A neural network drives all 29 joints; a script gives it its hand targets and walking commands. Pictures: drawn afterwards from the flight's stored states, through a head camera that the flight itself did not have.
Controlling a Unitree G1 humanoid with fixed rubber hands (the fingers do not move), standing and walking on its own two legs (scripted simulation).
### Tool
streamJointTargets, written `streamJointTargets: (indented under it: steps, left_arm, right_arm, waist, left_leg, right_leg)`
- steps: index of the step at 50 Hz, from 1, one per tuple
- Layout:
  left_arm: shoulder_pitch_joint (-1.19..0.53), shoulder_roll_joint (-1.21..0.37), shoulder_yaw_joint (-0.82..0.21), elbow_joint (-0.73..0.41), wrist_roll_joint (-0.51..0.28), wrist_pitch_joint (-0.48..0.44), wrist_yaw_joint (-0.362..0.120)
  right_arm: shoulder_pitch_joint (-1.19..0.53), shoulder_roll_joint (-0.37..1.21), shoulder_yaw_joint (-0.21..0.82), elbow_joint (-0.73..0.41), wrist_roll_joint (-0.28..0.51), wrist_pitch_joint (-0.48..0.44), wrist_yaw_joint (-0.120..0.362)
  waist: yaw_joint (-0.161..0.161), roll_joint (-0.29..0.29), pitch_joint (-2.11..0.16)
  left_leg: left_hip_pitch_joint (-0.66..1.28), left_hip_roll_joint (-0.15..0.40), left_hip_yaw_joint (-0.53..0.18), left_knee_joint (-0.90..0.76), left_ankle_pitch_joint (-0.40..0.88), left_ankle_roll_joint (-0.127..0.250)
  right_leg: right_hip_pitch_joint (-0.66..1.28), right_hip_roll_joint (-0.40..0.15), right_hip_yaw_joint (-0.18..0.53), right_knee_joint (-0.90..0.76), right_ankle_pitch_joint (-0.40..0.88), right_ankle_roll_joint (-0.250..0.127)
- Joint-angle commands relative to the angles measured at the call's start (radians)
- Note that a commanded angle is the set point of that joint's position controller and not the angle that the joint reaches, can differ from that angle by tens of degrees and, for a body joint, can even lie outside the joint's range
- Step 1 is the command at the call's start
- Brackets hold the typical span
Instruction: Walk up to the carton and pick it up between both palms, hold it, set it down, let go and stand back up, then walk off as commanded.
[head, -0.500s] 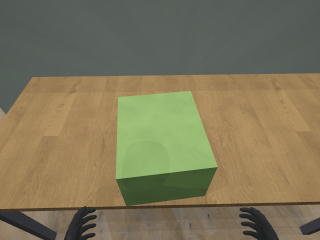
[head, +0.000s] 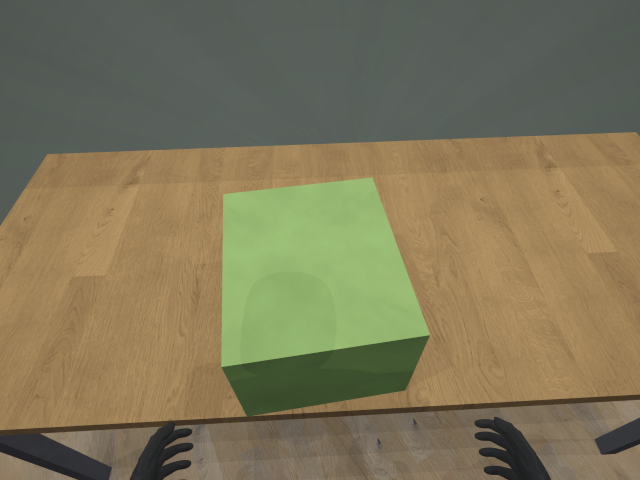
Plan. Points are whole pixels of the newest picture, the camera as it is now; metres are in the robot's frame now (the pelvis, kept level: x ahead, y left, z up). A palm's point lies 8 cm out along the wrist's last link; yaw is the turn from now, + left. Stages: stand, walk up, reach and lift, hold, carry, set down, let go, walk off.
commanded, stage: let go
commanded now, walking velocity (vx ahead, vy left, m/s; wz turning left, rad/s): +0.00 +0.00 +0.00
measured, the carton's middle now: (312, 290) +0.41 +0.04 -0.04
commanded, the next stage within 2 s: stand in 0.36 s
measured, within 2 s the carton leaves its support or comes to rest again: neither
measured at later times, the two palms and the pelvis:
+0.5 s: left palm out of the picture +0.13 +0.26 -0.09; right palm out of the picture +0.14 -0.24 -0.09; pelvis +0.00 +0.00 +0.00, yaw +0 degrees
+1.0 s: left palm out of the picture +0.06 +0.30 -0.12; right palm out of the picture +0.10 -0.24 -0.10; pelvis -0.02 +0.01 +0.00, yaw +0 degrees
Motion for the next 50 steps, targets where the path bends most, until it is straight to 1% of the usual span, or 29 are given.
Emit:
streamJointTargets:
  steps: [1,19,20,21,22,24,26,34,40,50]
  left_arm:
    - [-0.132,0.152,0.017,-0.101,0.076,-0.04,-0.003]
    - [-0.165,0.125,-0.011,-0.085,0.079,-0.031,0.014]
    - [-0.038,0.272,0.061,0.039,0.101,-0.089,0.016]
    - [-0.009,0.286,0.056,0.053,0.087,-0.111,0.014]
    - [-0.017,0.28,0.049,0.075,0.086,-0.121,0.01]
    - [-0.051,0.268,0.04,0.099,0.094,-0.128,0.007]
    - [-0.063,0.274,0.035,0.137,0.093,-0.133,0.003]
    - [-0.066,0.307,0.022,0.27,0.091,-0.151,-0.002]
    - [-0.062,0.327,0.015,0.34,0.09,-0.155,-0.003]
    - [-0.063,0.337,0.008,0.413,0.084,-0.158,0.0]
  right_arm:
    - [-0.091,-0.037,-0.053,-0.015,-0.005,-0.063,-0.006]
    - [-0.121,-0.064,-0.079,0.001,-0.017,-0.048,0.013]
    - [0.022,-0.302,-0.115,0.051,-0.064,0.056,-0.016]
    - [-0.005,-0.285,-0.114,0.029,-0.057,0.101,-0.023]
    - [-0.016,-0.27,-0.106,0.02,-0.054,0.127,-0.024]
    - [-0.013,-0.259,-0.1,0.018,-0.052,0.152,-0.023]
    - [-0.004,-0.269,-0.1,0.029,-0.052,0.162,-0.018]
    - [-0.016,-0.289,-0.096,0.061,-0.047,0.176,-0.01]
    - [-0.02,-0.298,-0.096,0.093,-0.046,0.179,-0.011]
    - [-0.031,-0.303,-0.092,0.149,-0.042,0.183,-0.013]
  waist:
    - [-0.006,0.01,-0.116]
    - [-0.012,0.02,-0.113]
    - [0.046,-0.011,-0.264]
    - [0.036,-0.014,-0.262]
    - [0.03,-0.008,-0.231]
    - [0.016,0.0,-0.174]
    - [0.012,0.001,-0.149]
    - [0.006,0.042,-0.152]
    - [0.005,0.057,-0.135]
    - [0.001,0.052,-0.115]
  left_leg:
    - [0.297,-0.065,0.001,0.024,0.164,0.028]
    - [0.292,-0.052,0.001,0.023,0.148,0.033]
    - [0.172,0.072,-0.049,0.136,0.395,0.061]
    - [0.141,0.069,-0.043,0.153,0.353,0.063]
    - [0.11,0.064,-0.036,0.153,0.284,0.062]
    - [0.072,0.053,-0.035,0.135,0.156,0.06]
    - [0.083,0.049,-0.041,0.126,0.124,0.065]
    - [0.104,0.06,-0.063,0.1,0.123,0.086]
    - [0.102,0.066,-0.073,0.079,0.11,0.088]
    - [0.107,0.071,-0.084,0.049,0.092,0.086]
  right_leg:
    - [-0.019,-0.031,0.01,-0.071,0.32,0.041]
    - [-0.042,-0.017,-0.01,-0.065,0.251,0.025]
    - [0.079,-0.109,0.06,0.048,0.377,0.017]
    - [0.103,-0.115,0.066,0.055,0.385,0.027]
    - [0.076,-0.116,0.071,0.049,0.357,0.029]
    - [0.035,-0.117,0.084,0.027,0.268,0.019]
    - [0.006,-0.121,0.093,0.011,0.241,0.016]
    - [0.005,-0.123,0.099,-0.006,0.192,0.011]
    - [0.009,-0.124,0.104,-0.018,0.181,0.008]
    - [0.008,-0.129,0.114,-0.044,0.169,0.006]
